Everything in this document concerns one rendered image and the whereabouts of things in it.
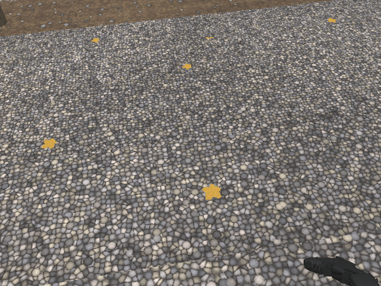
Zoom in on robot right hand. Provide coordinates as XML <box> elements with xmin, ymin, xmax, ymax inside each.
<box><xmin>304</xmin><ymin>256</ymin><xmax>380</xmax><ymax>286</ymax></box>

